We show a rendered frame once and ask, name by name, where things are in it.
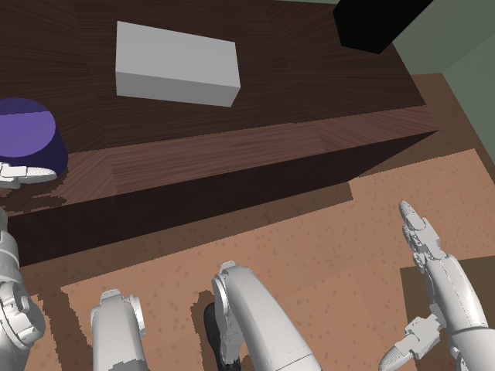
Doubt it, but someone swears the left robot hand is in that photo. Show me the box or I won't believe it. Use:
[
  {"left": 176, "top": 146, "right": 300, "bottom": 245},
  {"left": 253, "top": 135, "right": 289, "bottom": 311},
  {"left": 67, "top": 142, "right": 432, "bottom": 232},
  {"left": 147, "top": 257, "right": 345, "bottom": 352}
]
[{"left": 0, "top": 162, "right": 57, "bottom": 189}]

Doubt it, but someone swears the left robot arm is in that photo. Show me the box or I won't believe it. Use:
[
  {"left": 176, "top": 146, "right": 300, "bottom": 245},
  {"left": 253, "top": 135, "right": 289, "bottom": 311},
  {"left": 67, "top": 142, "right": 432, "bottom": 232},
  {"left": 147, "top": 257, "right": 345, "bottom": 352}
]
[{"left": 0, "top": 207, "right": 46, "bottom": 371}]

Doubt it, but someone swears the right robot hand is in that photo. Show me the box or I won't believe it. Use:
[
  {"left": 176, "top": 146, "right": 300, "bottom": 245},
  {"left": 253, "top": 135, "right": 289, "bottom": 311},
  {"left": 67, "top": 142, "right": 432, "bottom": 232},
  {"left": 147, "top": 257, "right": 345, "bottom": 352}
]
[{"left": 378, "top": 200, "right": 489, "bottom": 371}]

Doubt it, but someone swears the right robot foot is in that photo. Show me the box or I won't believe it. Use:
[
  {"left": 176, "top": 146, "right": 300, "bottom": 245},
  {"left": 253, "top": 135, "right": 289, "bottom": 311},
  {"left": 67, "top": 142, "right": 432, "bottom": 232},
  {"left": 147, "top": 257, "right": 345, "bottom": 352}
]
[{"left": 203, "top": 302, "right": 241, "bottom": 371}]

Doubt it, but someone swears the right robot arm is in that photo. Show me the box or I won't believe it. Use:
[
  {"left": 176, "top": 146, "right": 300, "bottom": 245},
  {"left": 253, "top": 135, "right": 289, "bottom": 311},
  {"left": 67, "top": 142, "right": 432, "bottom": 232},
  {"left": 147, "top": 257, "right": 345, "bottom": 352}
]
[{"left": 447, "top": 327, "right": 495, "bottom": 371}]

